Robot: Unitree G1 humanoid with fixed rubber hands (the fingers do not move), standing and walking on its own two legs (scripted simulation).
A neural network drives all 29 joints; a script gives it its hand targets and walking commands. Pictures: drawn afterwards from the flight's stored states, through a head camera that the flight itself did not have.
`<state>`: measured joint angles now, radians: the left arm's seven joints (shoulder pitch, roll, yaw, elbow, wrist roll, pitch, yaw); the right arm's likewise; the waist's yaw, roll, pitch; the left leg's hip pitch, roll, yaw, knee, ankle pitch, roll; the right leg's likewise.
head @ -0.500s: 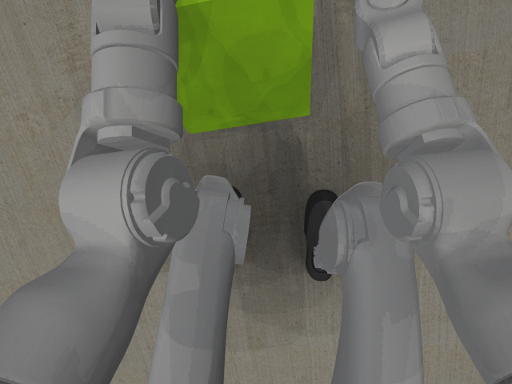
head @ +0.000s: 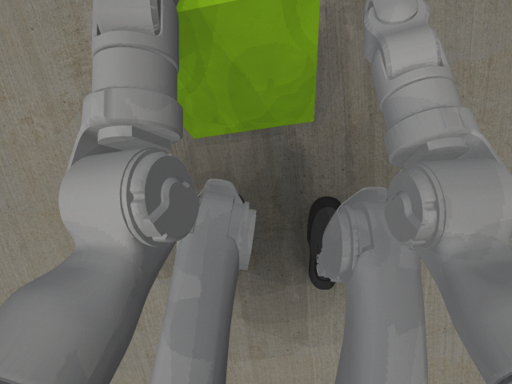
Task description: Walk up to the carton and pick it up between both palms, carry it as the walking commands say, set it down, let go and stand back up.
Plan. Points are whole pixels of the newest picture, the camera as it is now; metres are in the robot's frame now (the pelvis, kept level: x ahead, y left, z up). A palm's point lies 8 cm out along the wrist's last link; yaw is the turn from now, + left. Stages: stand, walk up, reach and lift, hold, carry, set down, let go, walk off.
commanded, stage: set down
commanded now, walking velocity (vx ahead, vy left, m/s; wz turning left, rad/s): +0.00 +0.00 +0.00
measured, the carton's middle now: (230, 18) +0.52 +0.07 -0.26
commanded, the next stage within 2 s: none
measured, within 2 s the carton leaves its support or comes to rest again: neither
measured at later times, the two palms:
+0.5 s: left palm out of the picture +0.59 +0.12 -0.11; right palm out of the picture +0.54 -0.12 -0.21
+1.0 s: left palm out of the picture +0.58 +0.12 -0.11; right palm out of the picture +0.54 -0.17 -0.21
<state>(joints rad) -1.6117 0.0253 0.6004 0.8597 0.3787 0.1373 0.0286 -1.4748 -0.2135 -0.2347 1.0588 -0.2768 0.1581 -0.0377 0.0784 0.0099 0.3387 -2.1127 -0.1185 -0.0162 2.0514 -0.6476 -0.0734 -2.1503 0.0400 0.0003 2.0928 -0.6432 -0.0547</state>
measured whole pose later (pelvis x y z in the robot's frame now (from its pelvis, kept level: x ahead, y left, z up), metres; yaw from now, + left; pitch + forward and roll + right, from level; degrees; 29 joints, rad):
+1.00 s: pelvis -0.01 +0.00 -0.02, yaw -1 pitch +37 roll +4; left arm -1.61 0.03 0.60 0.92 0.26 0.10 -0.01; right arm -1.40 -0.44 -0.14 1.06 -0.08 0.15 0.00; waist 0.11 0.02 0.35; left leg -2.13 -0.12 -0.02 2.13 -0.66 -0.07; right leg -2.17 0.05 0.00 2.17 -0.64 -0.04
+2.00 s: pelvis -0.02 +0.00 +0.04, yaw -2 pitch +31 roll +4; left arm -1.43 0.13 0.47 0.68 -0.09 0.32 0.15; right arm -1.49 -0.53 -0.01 0.75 0.12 0.37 -0.08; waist 0.12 0.02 0.52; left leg -1.86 -0.11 -0.01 1.94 -0.62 -0.06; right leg -1.91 0.06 0.02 1.98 -0.61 -0.04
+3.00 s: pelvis -0.01 +0.01 +0.24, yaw -4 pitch +23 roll +4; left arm -1.12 0.17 0.27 0.51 -0.09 0.41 0.09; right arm -1.20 -0.45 -0.07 0.60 0.01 0.44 -0.10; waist 0.12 0.00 0.52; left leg -1.19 -0.08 -0.01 1.15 -0.37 -0.02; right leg -1.23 0.05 0.09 1.21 -0.37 -0.01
